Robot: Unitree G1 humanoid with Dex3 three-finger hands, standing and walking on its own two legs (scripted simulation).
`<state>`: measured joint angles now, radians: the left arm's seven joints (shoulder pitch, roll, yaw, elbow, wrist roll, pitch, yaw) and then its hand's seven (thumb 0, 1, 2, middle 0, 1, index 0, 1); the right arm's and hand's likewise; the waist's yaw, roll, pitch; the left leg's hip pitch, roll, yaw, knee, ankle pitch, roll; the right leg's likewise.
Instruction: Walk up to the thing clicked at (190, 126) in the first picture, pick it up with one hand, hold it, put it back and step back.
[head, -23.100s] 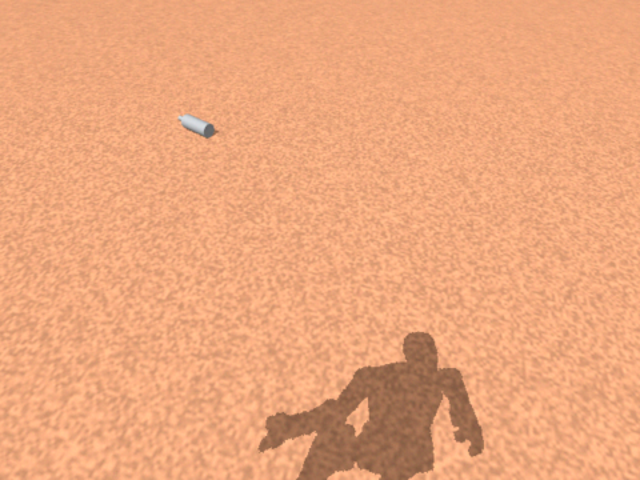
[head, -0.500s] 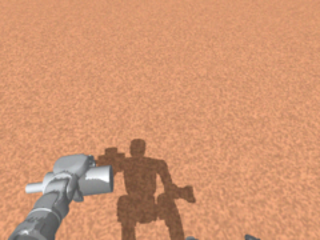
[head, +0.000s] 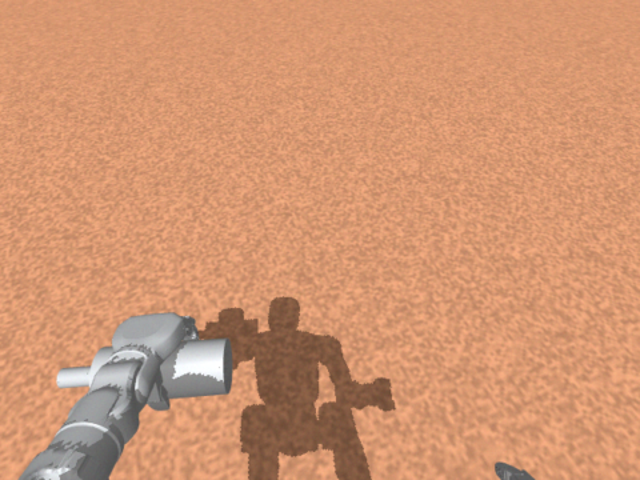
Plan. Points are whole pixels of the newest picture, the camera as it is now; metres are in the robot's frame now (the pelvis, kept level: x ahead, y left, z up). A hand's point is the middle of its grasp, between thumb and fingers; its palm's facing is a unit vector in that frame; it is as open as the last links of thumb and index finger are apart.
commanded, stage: hold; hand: left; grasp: from above
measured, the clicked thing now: (146, 371) +0.31 +0.25 -0.09
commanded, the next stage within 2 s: crouch in 1.40 s
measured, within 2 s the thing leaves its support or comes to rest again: neither
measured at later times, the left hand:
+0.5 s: hand (159, 374) +0.28 +0.21 -0.04, palm faces -0.46 -0.05 -0.89, open 10.6 cm
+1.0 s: hand (157, 373) +0.28 +0.21 -0.02, palm faces -0.46 -0.06 -0.89, open 10.6 cm
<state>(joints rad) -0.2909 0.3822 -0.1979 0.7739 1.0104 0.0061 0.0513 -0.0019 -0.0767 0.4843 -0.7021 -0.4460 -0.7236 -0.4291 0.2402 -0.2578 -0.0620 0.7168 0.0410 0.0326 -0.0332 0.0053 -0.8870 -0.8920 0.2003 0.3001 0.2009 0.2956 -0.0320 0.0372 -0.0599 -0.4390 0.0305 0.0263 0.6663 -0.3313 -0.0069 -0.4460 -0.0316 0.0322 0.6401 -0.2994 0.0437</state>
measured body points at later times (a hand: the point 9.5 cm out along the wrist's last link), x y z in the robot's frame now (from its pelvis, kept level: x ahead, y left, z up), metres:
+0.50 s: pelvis -0.01 -0.01 +0.01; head +0.00 -0.03 +0.46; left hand +0.30 +0.21 +0.01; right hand +0.12 -0.27 -0.11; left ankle +0.00 +0.12 -0.72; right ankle +0.01 -0.15 -0.72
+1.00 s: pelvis -0.01 -0.01 +0.01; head -0.01 -0.04 +0.46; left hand +0.30 +0.21 +0.03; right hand +0.13 -0.27 -0.10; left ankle +0.00 +0.12 -0.72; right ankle +0.01 -0.15 -0.72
